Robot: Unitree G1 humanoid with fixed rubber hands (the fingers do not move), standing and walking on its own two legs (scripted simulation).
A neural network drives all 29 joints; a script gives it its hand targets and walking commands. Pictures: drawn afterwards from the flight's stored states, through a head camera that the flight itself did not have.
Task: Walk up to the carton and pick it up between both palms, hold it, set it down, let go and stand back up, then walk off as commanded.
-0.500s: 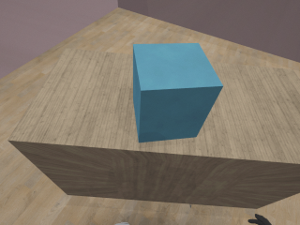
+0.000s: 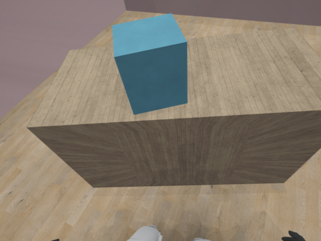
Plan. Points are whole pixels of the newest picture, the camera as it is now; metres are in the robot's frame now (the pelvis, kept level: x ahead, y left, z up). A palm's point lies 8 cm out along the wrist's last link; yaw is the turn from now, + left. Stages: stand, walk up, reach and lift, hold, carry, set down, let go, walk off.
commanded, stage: walk off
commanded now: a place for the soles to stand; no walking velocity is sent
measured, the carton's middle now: (151, 66) +0.68 +0.09 +0.05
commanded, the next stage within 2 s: none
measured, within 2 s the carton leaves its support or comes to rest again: neither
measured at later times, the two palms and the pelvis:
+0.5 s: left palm out of the picture -0.03 +0.37 -0.11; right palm out of the picture -0.07 -0.28 -0.10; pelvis -0.13 +0.05 -0.02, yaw +1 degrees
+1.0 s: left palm out of the picture -0.16 +0.36 -0.12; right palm out of the picture -0.07 -0.28 -0.10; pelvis -0.17 +0.04 -0.01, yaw +1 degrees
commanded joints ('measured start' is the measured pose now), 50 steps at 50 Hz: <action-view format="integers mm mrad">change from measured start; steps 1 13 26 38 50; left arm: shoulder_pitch -84 -89 -48 42 177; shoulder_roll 254 233 228 218 284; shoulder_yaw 177 185 155 110 120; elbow -114 -182 -91 71 117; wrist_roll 2 2 -6 -4 -12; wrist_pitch -27 4 31 -46 -123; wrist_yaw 23 11 15 6 29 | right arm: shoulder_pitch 136 246 6 120 -24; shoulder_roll -217 -214 -293 -235 -159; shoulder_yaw -63 -48 -50 -94 -59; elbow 21 4 -98 1 -25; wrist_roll -77 -66 -112 -118 -105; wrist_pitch -14 -30 -81 -87 -122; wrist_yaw -20 -17 -27 16 21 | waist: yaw -50 -38 -33 -97 -11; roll -192 -254 42 228 -155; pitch -48 -90 141 -118 -92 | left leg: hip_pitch -83 60 -258 243 -281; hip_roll -31 33 373 272 71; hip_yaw -36 66 -560 -356 89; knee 105 11 -828 -753 -222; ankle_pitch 14 -101 -212 -329 -77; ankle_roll -48 -13 122 163 34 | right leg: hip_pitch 97 60 -230 -76 476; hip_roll -232 -266 107 -20 -312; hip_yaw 325 274 304 41 367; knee -540 -479 584 46 -201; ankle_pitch -209 -151 -146 -318 583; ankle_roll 167 -38 102 79 -57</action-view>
